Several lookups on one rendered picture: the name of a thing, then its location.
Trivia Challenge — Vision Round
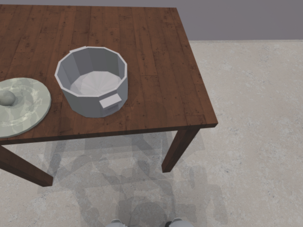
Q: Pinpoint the right robot shin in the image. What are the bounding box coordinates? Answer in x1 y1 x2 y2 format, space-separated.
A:
170 218 182 225

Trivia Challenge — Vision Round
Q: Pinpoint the lid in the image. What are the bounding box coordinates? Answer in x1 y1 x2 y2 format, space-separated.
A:
0 78 51 139

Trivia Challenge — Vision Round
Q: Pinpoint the knob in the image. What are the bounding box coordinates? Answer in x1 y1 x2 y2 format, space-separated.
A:
0 90 16 106

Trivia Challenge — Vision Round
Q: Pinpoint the table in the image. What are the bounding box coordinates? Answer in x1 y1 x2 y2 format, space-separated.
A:
0 4 218 187

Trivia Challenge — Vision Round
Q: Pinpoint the robot shin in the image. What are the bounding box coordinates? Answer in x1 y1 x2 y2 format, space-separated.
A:
111 219 121 223
170 218 182 225

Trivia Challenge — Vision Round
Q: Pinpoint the pot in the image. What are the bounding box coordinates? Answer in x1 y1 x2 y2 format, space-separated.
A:
55 46 128 118

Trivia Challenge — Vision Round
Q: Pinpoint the left robot shin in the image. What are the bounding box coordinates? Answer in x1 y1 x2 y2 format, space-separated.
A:
111 219 121 223

